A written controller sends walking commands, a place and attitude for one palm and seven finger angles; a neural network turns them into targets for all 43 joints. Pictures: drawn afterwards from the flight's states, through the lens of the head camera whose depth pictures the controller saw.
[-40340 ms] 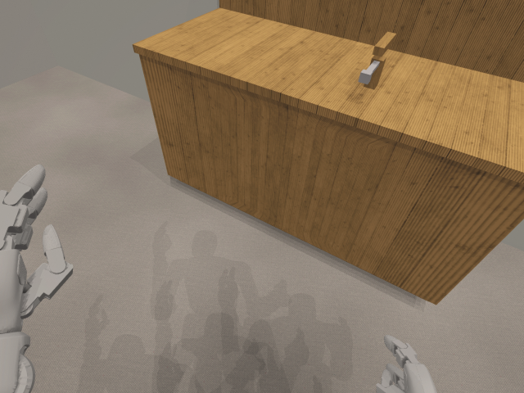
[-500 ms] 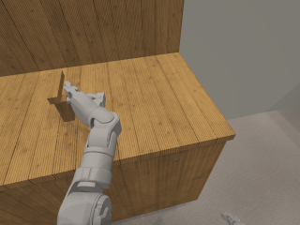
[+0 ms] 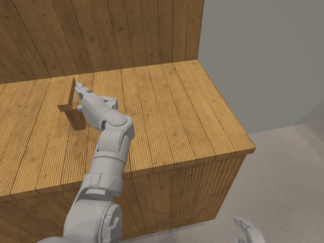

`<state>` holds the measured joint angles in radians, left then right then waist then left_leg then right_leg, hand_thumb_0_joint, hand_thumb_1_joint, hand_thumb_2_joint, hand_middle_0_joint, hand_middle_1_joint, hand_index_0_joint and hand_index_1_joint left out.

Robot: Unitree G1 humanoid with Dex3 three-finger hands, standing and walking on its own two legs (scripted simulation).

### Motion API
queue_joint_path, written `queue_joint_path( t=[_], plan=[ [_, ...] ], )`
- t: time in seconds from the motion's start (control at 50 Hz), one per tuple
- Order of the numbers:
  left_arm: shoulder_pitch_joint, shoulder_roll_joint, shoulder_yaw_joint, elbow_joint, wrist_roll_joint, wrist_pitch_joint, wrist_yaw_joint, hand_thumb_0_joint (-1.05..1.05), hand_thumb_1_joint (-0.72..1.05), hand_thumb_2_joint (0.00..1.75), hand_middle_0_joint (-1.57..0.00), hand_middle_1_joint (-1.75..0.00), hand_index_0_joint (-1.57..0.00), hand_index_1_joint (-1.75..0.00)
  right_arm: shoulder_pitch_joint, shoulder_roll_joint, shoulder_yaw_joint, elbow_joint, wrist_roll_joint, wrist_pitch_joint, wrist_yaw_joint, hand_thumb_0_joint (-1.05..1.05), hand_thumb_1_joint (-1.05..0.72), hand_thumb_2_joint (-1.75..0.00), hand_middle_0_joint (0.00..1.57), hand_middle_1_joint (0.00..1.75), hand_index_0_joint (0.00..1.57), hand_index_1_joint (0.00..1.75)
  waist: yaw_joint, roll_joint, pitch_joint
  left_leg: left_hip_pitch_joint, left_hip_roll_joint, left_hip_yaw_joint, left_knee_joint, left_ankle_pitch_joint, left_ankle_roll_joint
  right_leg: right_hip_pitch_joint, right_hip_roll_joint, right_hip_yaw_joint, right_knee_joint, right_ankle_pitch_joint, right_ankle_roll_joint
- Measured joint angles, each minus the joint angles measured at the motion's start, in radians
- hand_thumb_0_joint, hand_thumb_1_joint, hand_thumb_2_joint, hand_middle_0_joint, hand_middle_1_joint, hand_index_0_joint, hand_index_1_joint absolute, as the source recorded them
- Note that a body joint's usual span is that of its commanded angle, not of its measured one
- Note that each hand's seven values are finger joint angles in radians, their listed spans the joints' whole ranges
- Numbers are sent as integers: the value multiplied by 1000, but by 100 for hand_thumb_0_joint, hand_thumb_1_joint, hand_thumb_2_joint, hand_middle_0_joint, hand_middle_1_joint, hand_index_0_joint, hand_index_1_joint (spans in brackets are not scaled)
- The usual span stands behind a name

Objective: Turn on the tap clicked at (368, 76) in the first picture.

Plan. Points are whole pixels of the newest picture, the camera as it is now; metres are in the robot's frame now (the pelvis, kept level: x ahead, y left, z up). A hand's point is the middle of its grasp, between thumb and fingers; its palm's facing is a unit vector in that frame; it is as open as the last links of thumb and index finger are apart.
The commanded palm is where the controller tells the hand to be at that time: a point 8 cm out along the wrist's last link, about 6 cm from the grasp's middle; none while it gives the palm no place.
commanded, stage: lift the hand up off the lever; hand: left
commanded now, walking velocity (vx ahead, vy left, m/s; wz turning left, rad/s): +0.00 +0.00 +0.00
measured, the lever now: (113, 106) +0.48 +0.20 +0.08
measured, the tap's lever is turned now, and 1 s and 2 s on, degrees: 80 80 80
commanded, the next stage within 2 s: draw the hand back beside the body in 0.04 s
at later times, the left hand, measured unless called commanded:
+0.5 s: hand (102, 128) +0.33 +0.17 +0.15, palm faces +0.22 -0.96 -0.19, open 7.7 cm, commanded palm +0.30 +0.21 +0.16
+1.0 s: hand (59, 151) +0.25 +0.23 +0.17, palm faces +0.24 -0.94 -0.26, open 7.5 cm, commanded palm +0.21 +0.27 +0.17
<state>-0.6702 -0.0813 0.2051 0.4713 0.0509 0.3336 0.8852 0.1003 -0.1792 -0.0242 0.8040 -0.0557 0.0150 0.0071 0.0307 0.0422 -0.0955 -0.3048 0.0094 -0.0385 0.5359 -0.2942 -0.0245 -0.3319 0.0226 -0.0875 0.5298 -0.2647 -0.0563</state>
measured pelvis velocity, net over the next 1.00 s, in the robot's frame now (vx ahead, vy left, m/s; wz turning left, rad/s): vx -0.01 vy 0.03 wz -0.04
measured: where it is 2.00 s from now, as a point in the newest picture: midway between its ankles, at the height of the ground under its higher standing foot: outside the picture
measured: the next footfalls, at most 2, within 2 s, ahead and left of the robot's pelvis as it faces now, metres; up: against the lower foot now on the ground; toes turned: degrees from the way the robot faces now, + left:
none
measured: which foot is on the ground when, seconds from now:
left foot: down 0.00-1.00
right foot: down 0.00-1.00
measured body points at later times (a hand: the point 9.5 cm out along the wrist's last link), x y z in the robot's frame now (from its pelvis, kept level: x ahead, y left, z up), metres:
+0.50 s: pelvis +0.01 +0.00 +0.01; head -0.02 -0.02 +0.46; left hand +0.31 +0.22 +0.16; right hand +0.16 -0.24 -0.09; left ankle -0.01 +0.14 -0.73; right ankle +0.01 -0.08 -0.73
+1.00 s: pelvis -0.01 +0.03 +0.01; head -0.03 +0.01 +0.46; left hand +0.23 +0.27 +0.18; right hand +0.17 -0.18 -0.07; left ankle -0.01 +0.14 -0.73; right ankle +0.01 -0.08 -0.73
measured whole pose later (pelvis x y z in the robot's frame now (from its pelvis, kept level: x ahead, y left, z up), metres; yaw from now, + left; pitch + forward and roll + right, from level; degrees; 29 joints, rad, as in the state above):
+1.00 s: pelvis -0.01 +0.03 +0.01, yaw -2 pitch -6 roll +0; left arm 0.19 0.29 0.14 -0.21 -0.07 -0.10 0.08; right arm 0.17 -0.20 0.03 0.64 -0.01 -0.04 -0.03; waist 0.06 0.06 0.05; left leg -0.01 -0.01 0.01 0.33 -0.21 0.02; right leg -0.04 0.01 -0.03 0.31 -0.15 -0.02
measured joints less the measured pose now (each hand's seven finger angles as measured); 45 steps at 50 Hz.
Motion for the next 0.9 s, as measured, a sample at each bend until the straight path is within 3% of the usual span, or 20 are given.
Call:
queue_joint_path(
  t=[0.16,0.18,0.24,0.32,0.38,0.48,0.56,0.66,0.8,0.9],
  plan=[
    [17,13,18,-14,-7,-4,-8,1,90,90,-15,-15,-15,-15,28,-16,-9,7,0,2,-5,1,-91,-90,20,30,20,30,-7,2,7,2,3,2,-10,2,-2,-1,3,2,-5,0,-2],
    [32,22,4,-34,-1,-3,-38,1,90,90,-15,-15,-15,-15,30,-18,-8,2,2,8,-9,1,-91,-90,20,30,20,30,-9,1,12,7,2,4,-13,2,-1,1,2,3,-3,-1,-3],
    [124,72,-51,-144,-12,-32,-225,2,91,90,-15,-15,-14,-15,46,-22,-3,-37,22,36,-38,1,-91,-90,20,30,20,30,-17,-1,30,43,3,18,-31,4,3,25,3,18,-7,-2,-2],
    [283,138,-92,-291,-87,-80,-465,1,90,90,-15,-15,-15,-16,74,-35,8,-90,59,59,-76,1,-91,-90,20,30,20,30,-24,7,46,115,12,42,-69,7,6,86,14,42,-40,8,0],
    [398,167,-91,-382,-131,-78,-539,1,90,90,-16,-16,-16,-17,79,-42,15,-107,74,59,-85,1,-91,-90,20,30,20,29,-27,10,57,165,18,54,-95,12,6,134,22,53,-72,21,2],
    [585,303,-107,-444,-138,-232,-699,1,90,90,-17,-17,-16,-18,84,-44,17,-144,73,7,-67,1,-91,-90,20,30,20,29,-26,14,93,236,20,61,-139,31,8,204,25,61,-118,43,3],
    [635,353,-129,-487,-127,-329,-751,2,90,90,-17,-19,-16,-19,83,-55,18,-152,71,-39,-61,1,-91,-90,19,30,20,29,2,20,125,261,13,52,-159,48,13,242,18,52,-153,65,8],
    [633,342,-156,-499,-120,-405,-780,1,90,90,-17,-20,-17,-21,52,-54,33,-146,69,-57,-57,1,-91,-90,20,30,20,29,23,23,145,270,-1,42,-180,72,24,259,4,43,-182,87,18],
    [723,344,-127,-555,-119,-435,-810,1,90,90,-18,-22,-18,-23,31,-14,56,-169,58,-49,-47,1,-90,-90,20,30,20,30,9,16,141,286,-9,55,-208,88,33,270,-2,57,-210,108,28],
    [797,356,-96,-618,-119,-430,-812,1,90,90,-19,-24,-18,-24,50,-11,59,-177,55,-49,-43,1,-90,-90,20,30,20,30,16,19,144,293,-12,57,-205,84,38,283,-6,59,-220,111,34]
  ],
)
